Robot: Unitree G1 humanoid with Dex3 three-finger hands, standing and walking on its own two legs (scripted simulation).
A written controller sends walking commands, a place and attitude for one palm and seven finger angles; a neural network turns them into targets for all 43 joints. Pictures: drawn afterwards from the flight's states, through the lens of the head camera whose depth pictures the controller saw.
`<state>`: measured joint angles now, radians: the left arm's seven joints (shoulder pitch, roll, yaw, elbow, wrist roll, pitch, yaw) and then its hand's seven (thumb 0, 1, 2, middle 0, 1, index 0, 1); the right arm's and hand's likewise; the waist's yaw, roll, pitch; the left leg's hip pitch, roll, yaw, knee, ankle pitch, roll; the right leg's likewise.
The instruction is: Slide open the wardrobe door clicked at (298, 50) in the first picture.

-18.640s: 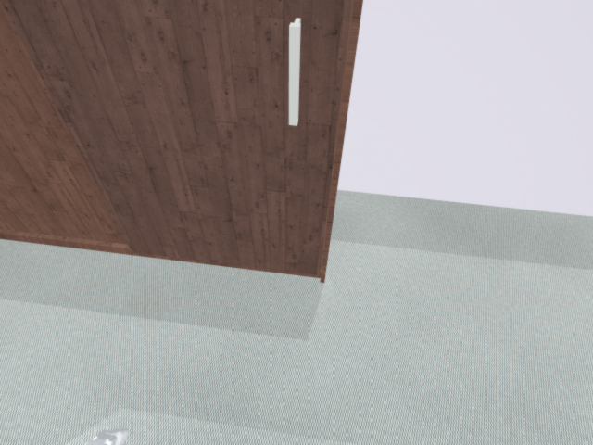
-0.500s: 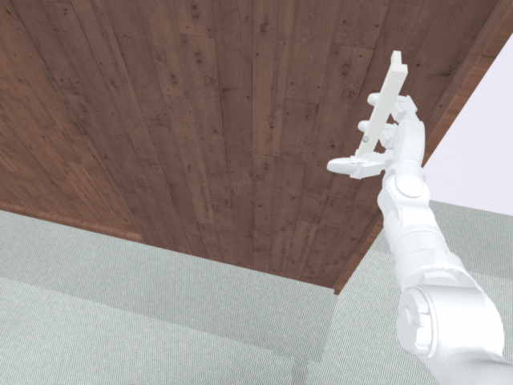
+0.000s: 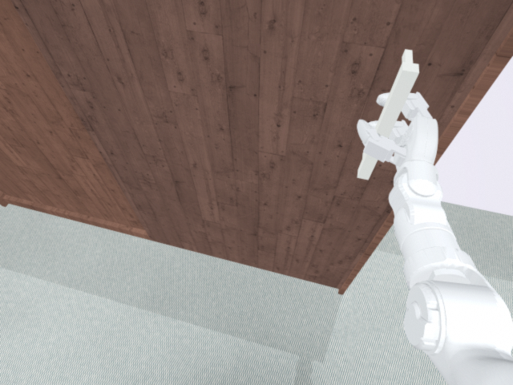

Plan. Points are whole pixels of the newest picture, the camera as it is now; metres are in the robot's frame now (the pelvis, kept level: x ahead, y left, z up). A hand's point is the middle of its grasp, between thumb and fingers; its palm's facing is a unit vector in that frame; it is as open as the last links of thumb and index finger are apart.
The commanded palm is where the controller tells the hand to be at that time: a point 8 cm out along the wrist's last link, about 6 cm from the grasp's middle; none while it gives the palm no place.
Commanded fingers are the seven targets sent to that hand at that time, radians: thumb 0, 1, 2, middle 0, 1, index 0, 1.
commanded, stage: grip the handle and tug to test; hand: right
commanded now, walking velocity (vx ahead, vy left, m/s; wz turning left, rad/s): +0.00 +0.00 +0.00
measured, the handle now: (382, 122) +0.53 -0.11 +0.13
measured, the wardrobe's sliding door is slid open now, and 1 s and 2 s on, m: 0.00 0.00 0.04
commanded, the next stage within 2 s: tug the door sideways, standing still in 0.86 s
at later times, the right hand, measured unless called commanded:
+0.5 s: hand (366, 138) +0.48 -0.09 +0.13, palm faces +0.08 +1.00 +0.01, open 5.2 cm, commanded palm +0.44 -0.14 +0.13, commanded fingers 0.00 -0.90 -0.90 0.45 1.40 0.45 1.40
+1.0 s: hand (368, 141) +0.47 -0.09 +0.13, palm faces +0.06 +1.00 +0.03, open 5.5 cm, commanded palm +0.43 -0.14 +0.13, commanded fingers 0.00 -0.90 -0.90 0.45 1.40 0.45 1.40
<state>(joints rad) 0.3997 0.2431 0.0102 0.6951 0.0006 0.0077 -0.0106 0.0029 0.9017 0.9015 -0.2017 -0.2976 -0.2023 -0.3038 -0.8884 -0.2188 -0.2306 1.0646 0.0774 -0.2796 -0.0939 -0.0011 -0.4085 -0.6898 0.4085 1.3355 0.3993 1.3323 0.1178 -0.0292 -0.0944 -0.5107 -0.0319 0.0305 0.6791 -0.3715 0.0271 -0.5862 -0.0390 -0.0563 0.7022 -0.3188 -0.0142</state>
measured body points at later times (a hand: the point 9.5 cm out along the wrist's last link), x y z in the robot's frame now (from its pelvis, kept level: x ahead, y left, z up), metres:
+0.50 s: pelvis +0.00 +0.00 +0.00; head +0.05 +0.00 +0.45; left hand +0.03 +0.25 -0.13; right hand +0.47 -0.14 +0.13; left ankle -0.03 +0.10 -0.72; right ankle +0.01 -0.11 -0.72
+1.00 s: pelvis +0.03 +0.01 +0.01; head +0.07 +0.01 +0.46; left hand +0.08 +0.26 -0.11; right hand +0.46 -0.14 +0.13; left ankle -0.03 +0.10 -0.72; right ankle +0.01 -0.11 -0.72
